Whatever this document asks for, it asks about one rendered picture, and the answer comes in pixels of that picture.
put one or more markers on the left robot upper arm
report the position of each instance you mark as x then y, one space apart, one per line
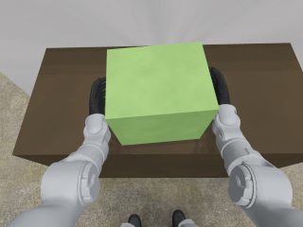
67 188

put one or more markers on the robot left forearm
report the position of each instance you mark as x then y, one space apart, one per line
95 147

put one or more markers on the carton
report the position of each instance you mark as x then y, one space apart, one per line
159 93

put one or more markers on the robot right forearm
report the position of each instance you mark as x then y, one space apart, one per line
232 145

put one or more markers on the left robot foot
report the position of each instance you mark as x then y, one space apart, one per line
135 220

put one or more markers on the robot right hand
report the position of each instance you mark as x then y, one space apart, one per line
220 87

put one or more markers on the robot foot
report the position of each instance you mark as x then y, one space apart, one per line
177 217
135 220

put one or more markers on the robot left hand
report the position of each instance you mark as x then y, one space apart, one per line
97 98

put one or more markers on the pedestal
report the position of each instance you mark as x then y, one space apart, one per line
264 82

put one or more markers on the right robot foot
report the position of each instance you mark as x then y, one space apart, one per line
177 217

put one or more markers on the right robot upper arm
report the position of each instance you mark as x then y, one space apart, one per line
265 195

